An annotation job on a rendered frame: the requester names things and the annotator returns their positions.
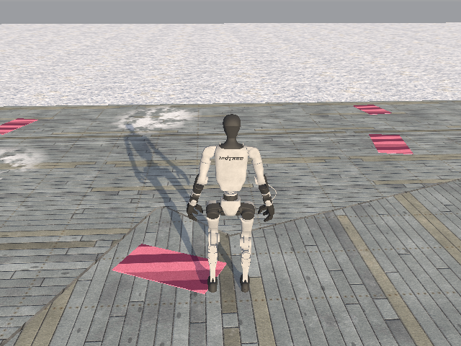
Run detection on robot torso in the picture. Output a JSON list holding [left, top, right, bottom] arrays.
[[214, 144, 248, 216]]

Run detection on left robot forearm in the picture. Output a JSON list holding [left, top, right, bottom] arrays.
[[189, 174, 204, 206]]

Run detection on right robot forearm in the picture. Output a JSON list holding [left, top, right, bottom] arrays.
[[259, 174, 273, 206]]

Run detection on right robot hand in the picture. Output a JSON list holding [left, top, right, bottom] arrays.
[[258, 203, 274, 222]]

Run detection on left robot hand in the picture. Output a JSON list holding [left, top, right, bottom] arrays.
[[187, 203, 203, 221]]

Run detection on left robot shin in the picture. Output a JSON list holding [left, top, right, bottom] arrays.
[[207, 233, 218, 283]]

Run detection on right robot upper arm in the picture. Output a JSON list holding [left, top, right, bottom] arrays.
[[246, 146, 266, 185]]

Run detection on left robot upper arm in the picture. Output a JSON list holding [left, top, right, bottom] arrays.
[[197, 145, 216, 185]]

